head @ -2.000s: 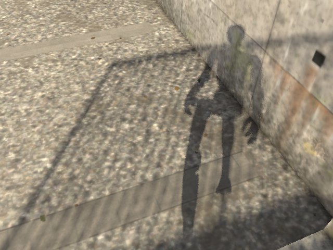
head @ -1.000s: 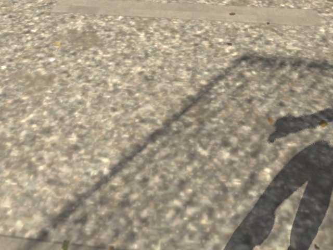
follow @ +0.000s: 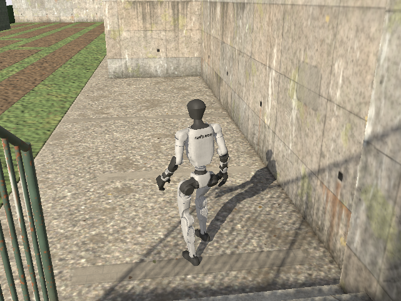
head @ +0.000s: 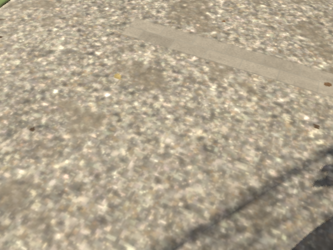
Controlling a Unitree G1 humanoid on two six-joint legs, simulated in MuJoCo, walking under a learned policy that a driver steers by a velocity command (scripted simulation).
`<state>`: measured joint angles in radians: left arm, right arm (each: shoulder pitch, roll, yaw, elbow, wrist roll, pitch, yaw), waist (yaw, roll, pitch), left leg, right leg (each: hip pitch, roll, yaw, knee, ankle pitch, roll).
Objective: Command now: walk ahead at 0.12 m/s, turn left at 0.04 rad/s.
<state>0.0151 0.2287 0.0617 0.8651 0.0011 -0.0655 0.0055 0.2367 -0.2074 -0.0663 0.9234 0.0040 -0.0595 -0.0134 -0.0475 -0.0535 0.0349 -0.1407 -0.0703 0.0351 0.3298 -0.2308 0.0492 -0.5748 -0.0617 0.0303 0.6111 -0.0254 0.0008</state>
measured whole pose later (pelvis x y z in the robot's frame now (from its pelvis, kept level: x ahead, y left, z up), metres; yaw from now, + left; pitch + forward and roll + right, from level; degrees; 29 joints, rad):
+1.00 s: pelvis +0.12 -0.03 -0.02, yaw +0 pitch -1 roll -1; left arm 0.15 0.23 0.08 1.05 -0.03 -0.07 -0.01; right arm 0.36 -0.22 -0.06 1.11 0.03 -0.06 -0.03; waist -0.01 0.04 0.02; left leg -0.11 0.06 -0.01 0.64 -0.47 0.00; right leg -0.29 0.03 -0.09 0.62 -0.29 -0.07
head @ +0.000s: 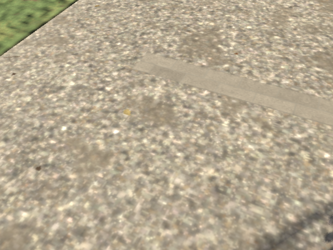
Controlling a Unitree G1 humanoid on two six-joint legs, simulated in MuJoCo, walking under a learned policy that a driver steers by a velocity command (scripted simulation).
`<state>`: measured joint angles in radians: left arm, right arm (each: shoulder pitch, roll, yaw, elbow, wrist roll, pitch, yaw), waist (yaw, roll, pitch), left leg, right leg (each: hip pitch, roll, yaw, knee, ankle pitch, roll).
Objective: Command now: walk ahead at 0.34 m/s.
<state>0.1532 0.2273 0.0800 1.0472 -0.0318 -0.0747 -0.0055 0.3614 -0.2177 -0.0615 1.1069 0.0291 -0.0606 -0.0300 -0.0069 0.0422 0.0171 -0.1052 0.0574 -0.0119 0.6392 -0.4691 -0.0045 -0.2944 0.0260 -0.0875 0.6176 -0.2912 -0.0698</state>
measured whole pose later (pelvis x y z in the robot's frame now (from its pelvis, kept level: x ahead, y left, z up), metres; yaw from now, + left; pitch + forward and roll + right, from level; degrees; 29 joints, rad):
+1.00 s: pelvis +0.47 +0.00 +0.00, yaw -20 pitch +2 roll +2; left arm 0.03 0.23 0.07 0.80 -0.02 -0.03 -0.06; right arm 0.32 -0.26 -0.08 0.98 0.01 -0.07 -0.03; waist -0.06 -0.02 0.02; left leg 0.10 0.05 0.32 0.31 -0.41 -0.05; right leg -0.60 -0.07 -0.07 0.66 -0.13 -0.10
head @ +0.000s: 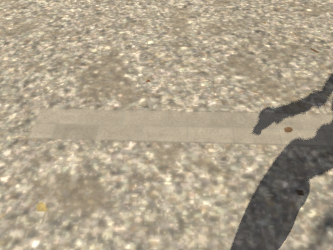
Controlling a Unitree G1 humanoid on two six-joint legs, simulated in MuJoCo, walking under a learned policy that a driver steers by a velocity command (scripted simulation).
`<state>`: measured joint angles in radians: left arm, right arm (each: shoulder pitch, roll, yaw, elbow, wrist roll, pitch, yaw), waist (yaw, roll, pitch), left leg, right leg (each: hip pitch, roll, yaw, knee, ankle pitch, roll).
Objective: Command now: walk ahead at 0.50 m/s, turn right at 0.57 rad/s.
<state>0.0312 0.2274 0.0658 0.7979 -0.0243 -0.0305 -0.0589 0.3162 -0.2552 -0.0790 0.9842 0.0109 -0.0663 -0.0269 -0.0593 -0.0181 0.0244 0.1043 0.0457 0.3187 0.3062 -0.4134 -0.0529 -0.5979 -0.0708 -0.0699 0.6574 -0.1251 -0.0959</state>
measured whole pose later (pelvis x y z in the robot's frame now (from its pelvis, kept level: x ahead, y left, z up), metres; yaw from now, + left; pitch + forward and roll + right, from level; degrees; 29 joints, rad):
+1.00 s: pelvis +0.34 -0.04 +0.01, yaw -12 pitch +0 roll +0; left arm 0.27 0.21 0.04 0.95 0.01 -0.02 0.03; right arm 0.14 -0.23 -0.04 0.93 -0.01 -0.02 -0.01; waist 0.00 0.01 0.02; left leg -0.34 0.00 0.02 0.53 -0.19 0.01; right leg -0.21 -0.02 0.03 0.56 -0.35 0.02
